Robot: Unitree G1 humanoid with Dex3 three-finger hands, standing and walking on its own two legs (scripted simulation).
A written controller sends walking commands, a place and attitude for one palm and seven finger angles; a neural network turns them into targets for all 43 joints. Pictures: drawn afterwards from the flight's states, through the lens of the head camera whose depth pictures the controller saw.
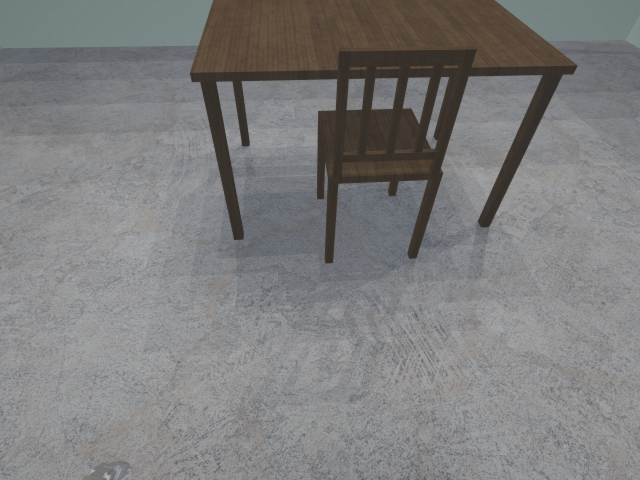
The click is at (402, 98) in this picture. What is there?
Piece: chair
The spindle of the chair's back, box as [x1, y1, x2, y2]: [386, 66, 409, 153]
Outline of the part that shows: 409,66 400,66 386,146 387,153 393,152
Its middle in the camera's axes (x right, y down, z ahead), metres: +0.22 -0.37 +1.13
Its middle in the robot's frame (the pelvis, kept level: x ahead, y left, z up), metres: +1.10 -0.17 -0.10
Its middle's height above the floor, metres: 0.67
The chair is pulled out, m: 0.00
